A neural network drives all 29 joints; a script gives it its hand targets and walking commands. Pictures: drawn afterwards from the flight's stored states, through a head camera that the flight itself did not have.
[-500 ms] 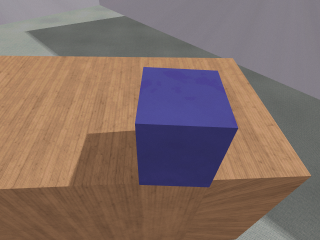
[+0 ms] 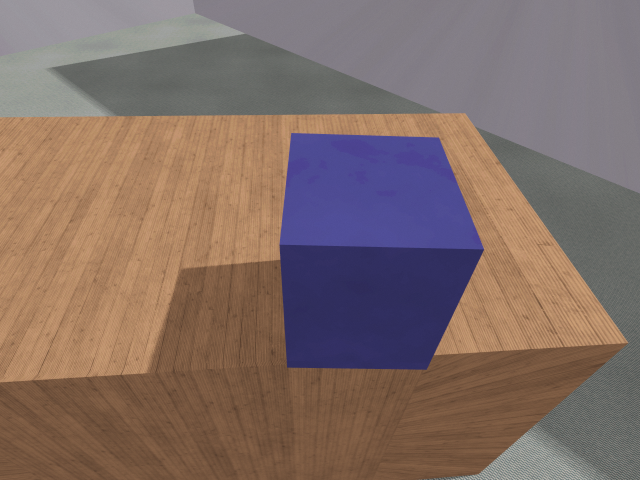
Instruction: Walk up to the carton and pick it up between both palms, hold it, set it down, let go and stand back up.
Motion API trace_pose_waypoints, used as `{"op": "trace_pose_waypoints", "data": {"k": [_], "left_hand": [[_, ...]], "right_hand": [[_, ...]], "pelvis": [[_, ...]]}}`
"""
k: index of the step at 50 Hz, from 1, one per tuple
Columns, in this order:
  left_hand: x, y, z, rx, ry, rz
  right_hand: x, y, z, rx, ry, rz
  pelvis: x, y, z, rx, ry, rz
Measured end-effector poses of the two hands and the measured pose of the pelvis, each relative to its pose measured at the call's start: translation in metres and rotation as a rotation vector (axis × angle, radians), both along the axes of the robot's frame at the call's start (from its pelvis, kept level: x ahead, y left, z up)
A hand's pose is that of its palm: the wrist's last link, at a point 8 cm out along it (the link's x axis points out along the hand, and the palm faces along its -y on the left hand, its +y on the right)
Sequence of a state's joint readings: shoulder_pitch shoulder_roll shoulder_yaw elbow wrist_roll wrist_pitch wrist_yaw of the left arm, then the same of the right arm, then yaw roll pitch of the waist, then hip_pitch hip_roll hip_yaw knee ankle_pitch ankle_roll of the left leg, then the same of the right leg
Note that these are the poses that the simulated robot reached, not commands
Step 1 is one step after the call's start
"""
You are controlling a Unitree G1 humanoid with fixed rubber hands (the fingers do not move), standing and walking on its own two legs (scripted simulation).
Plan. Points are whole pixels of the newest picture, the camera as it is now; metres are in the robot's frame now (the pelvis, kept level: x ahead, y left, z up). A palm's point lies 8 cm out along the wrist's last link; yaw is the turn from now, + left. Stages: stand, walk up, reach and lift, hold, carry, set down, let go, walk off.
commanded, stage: stand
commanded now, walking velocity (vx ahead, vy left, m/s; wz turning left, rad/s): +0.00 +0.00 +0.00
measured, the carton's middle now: (361, 255) +0.41 -0.04 +0.08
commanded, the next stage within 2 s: none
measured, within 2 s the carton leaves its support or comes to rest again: neither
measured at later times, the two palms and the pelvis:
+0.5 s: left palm out of the picture -0.12 +0.19 -0.15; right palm out of the picture -0.11 -0.18 -0.14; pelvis -0.05 +0.01 +0.00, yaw +0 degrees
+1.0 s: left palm out of the picture -0.14 +0.19 -0.14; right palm out of the picture -0.12 -0.19 -0.14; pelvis -0.07 +0.00 +0.00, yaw +0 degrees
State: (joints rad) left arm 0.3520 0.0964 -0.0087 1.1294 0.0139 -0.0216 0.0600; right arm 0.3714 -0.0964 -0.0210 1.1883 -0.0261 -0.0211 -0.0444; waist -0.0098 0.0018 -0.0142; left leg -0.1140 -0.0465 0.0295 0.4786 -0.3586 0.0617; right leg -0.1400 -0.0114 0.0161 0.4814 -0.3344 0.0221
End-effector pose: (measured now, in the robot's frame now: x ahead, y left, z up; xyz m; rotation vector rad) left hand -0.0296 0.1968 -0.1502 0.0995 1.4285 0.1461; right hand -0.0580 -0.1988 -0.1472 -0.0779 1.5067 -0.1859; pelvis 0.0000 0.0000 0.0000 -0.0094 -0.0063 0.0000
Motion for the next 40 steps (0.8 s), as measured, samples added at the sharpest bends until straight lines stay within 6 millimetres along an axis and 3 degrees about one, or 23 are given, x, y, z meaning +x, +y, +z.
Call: {"op": "trace_pose_waypoints", "data": {"k": [21,40], "left_hand": [[-0.082,-0.008,0.002,-0.044,0.128,0.018],[-0.103,-0.006,0.006,-0.043,0.120,0.010]], "right_hand": [[-0.041,0.013,0.004,0.023,-0.006,0.030],[-0.061,0.013,0.005,0.028,-0.018,0.022]], "pelvis": [[-0.040,0.005,0.004,0.003,-0.020,-0.003],[-0.062,0.007,0.005,0.009,-0.011,-0.004]]}}
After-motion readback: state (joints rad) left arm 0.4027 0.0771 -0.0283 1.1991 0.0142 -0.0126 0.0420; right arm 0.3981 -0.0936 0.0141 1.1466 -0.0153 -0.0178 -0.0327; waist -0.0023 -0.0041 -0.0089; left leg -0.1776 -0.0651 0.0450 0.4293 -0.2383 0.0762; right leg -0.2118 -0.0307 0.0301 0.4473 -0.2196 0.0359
